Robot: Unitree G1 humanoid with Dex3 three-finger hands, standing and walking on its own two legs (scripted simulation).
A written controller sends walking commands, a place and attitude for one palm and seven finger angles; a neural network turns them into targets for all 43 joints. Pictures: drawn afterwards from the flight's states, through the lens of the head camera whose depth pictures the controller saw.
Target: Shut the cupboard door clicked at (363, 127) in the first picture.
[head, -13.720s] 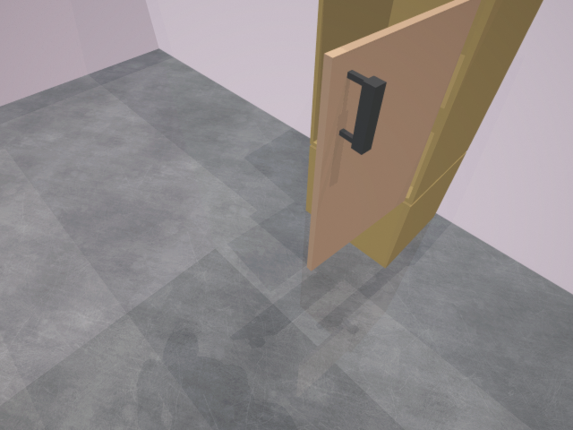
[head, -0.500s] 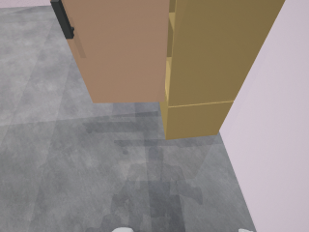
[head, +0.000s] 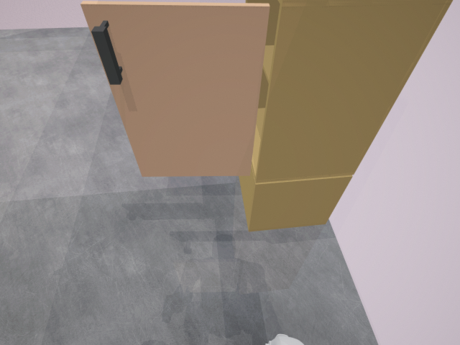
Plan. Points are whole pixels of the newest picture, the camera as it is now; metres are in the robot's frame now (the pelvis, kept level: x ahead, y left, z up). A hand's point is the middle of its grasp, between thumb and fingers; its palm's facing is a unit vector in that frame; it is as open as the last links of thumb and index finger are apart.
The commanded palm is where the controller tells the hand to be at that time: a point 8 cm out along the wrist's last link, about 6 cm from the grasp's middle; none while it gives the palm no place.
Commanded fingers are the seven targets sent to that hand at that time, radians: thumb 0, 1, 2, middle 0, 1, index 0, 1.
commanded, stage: take the last steps up to it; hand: left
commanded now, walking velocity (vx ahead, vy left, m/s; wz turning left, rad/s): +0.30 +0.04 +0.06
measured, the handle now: (110, 52) +0.70 +0.31 +0.15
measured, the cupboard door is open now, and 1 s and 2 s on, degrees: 85 85 85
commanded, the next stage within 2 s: come to a stop and stand still in 0.46 s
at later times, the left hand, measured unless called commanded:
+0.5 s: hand out of the picture +0.13 +0.15 -0.17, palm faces +0.13 -0.98 -0.18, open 7.2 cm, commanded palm none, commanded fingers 0.00 0.90 0.90 -0.20 -0.30 -0.20 -0.30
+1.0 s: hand (139, 290) +0.26 +0.21 -0.18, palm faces +0.07 -0.97 -0.25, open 7.4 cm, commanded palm none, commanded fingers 0.00 0.90 0.90 -0.20 -0.30 -0.20 -0.30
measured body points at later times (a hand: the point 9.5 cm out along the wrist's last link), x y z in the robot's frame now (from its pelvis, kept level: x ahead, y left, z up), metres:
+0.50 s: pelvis +0.15 -0.02 +0.00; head +0.19 -0.02 +0.45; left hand +0.12 +0.20 -0.15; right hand +0.21 -0.25 -0.16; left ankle +0.22 +0.13 -0.71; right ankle +0.09 -0.12 -0.74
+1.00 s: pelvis +0.21 +0.00 +0.00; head +0.25 +0.01 +0.44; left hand +0.26 +0.26 -0.16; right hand +0.28 -0.24 -0.15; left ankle +0.24 +0.12 -0.74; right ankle +0.18 -0.14 -0.69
